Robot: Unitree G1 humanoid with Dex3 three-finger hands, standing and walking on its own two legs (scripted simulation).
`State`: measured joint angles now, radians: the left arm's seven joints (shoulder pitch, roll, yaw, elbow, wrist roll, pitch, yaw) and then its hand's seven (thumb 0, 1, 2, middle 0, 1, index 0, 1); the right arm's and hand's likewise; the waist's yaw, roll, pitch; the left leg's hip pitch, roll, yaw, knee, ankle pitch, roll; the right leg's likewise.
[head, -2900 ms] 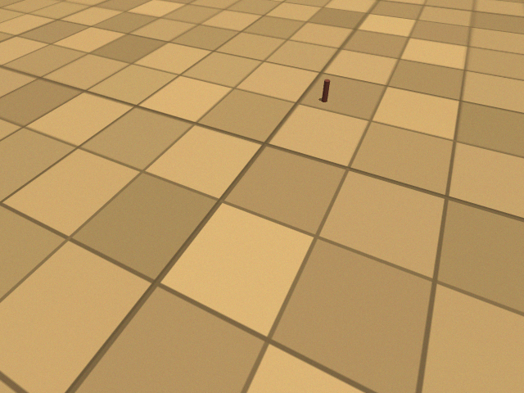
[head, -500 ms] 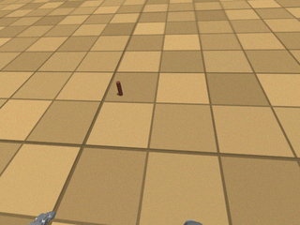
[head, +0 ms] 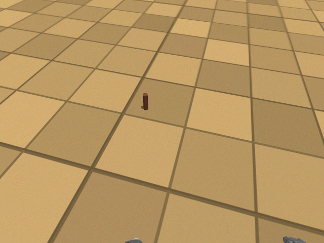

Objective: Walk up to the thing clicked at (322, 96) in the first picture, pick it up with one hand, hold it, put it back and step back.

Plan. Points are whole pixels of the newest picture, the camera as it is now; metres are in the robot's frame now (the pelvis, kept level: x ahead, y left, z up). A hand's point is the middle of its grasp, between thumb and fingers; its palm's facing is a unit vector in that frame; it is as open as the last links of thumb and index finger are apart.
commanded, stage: walk up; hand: left
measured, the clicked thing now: (145, 101) +1.28 +0.22 -0.67
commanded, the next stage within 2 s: none
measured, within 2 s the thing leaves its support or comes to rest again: neither
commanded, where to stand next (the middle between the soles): +0.93 +0.03 m, yaw -2 degrees
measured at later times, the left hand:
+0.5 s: hand (99, 164) +0.38 +0.25 -0.12, palm faces -0.10 -0.91 -0.39, open 7.3 cm
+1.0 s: hand (88, 146) +0.46 +0.32 -0.15, palm faces -0.01 -0.93 -0.38, open 7.4 cm
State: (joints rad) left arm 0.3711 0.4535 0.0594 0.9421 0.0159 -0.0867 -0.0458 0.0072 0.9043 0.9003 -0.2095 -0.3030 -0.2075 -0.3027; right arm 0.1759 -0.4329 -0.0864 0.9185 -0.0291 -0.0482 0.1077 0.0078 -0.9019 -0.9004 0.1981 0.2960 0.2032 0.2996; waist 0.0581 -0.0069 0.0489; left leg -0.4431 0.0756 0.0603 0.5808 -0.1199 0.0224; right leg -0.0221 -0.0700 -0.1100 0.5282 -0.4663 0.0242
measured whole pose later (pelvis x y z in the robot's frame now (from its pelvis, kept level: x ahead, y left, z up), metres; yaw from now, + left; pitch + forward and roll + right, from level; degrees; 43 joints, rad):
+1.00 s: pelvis +0.44 +0.04 +0.00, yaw +0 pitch -3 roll -1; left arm 0.35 0.45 0.06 0.91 0.03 -0.07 -0.04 0.01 0.91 0.90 -0.21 -0.30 -0.21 -0.30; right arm 0.24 -0.42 -0.08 0.91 -0.03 -0.05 0.09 0.01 -0.90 -0.90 0.20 0.30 0.20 0.30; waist 0.03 -0.03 0.05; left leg -0.40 0.06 0.05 0.62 -0.17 0.01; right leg -0.10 -0.09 -0.10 0.64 -0.45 0.00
